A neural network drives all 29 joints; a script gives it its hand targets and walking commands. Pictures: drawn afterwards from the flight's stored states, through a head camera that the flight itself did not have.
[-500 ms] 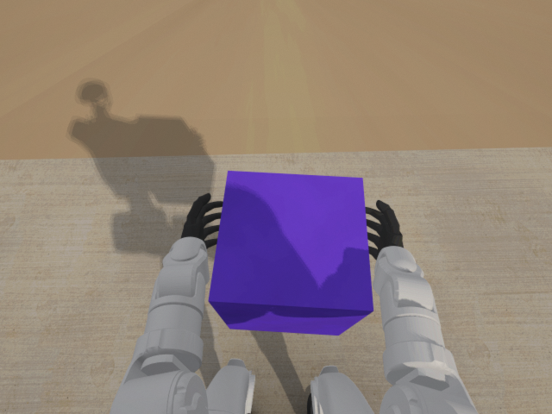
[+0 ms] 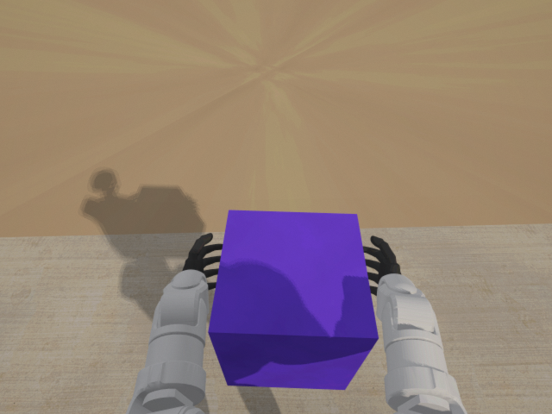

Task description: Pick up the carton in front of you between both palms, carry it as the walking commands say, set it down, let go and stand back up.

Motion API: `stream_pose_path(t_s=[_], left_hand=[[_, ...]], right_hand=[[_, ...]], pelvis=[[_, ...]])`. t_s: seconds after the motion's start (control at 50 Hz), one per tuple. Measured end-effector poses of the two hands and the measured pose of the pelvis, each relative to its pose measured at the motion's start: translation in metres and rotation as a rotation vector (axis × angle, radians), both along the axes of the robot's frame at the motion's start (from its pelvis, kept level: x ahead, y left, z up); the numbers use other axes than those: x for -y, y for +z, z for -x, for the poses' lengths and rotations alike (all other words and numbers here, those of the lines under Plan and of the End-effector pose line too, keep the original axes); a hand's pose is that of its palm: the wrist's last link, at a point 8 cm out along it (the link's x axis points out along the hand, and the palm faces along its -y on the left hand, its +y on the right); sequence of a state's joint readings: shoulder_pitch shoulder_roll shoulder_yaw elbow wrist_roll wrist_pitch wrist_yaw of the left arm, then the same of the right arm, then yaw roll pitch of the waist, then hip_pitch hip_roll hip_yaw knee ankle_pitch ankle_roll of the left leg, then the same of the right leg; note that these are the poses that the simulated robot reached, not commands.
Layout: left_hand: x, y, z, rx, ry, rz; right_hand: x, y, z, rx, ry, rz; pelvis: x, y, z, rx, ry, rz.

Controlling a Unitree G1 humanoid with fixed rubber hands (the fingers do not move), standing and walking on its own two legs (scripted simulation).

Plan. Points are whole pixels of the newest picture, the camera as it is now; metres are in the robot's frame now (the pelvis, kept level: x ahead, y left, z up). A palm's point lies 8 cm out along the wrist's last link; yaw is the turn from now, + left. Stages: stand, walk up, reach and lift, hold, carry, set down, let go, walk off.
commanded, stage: reach and lift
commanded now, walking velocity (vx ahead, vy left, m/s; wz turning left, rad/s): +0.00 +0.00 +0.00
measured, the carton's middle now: (289, 303) +0.30 +0.00 -0.05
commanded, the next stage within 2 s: hold in 0.88 s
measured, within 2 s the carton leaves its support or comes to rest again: neither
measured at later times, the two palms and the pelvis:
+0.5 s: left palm (193, 271) +0.30 +0.15 +0.03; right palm (387, 276) +0.30 -0.15 +0.04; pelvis +0.01 +0.00 +0.00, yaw +0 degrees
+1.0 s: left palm (192, 269) +0.30 +0.15 +0.05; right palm (393, 273) +0.30 -0.15 +0.05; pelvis +0.01 +0.00 +0.01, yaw +0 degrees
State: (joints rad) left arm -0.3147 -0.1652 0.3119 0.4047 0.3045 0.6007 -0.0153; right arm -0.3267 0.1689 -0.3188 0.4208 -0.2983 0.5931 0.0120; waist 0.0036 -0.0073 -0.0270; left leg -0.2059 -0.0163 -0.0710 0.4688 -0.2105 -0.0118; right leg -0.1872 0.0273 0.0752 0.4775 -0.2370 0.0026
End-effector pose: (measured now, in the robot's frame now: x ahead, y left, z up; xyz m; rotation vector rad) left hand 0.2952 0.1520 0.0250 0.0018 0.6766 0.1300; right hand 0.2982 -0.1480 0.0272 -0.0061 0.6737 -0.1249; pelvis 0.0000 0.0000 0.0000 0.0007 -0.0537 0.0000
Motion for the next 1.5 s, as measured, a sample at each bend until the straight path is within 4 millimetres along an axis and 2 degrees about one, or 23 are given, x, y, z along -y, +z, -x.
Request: stream_pose_path(t_s=[0.22, 0.5, 0.76, 0.9, 1.06, 1.22, 1.5], left_hand=[[-0.002, 0.002, 0.0, 0.008, 0.005, 0.009], [-0.002, 0.009, -0.008, 0.007, -0.017, -0.016], [-0.001, 0.014, -0.007, 0.003, -0.021, -0.028], [0.0, 0.018, -0.004, 0.008, -0.017, -0.025], [0.002, 0.032, 0.002, 0.038, -0.024, -0.026], [0.002, 0.03, 0.007, 0.012, -0.024, -0.018], [0.001, 0.032, 0.004, 0.023, -0.016, -0.007]], right_hand=[[-0.002, 0.002, 0.0, 0.008, -0.005, -0.006], [-0.002, 0.009, -0.006, 0.008, 0.007, 0.019], [-0.001, 0.013, -0.006, 0.004, 0.021, 0.028], [0.0, 0.017, -0.004, 0.009, 0.021, 0.025], [0.002, 0.032, 0.004, 0.038, 0.013, 0.027], [0.002, 0.029, 0.011, 0.012, 0.003, 0.018], [0.001, 0.031, 0.008, 0.023, -0.004, 0.009]], pelvis=[[-0.002, 0.0, 0.007, 0.023, -0.001, 0.001], [-0.005, 0.005, -0.006, 0.027, -0.006, 0.0], [-0.002, 0.007, -0.014, 0.039, -0.003, -0.001], [-0.001, 0.007, -0.012, 0.049, -0.002, 0.0], [-0.001, 0.008, -0.011, 0.07, 0.002, 0.0], [-0.002, 0.007, -0.002, 0.088, -0.002, 0.0], [-0.004, 0.006, 0.001, 0.087, -0.003, 0.0]])
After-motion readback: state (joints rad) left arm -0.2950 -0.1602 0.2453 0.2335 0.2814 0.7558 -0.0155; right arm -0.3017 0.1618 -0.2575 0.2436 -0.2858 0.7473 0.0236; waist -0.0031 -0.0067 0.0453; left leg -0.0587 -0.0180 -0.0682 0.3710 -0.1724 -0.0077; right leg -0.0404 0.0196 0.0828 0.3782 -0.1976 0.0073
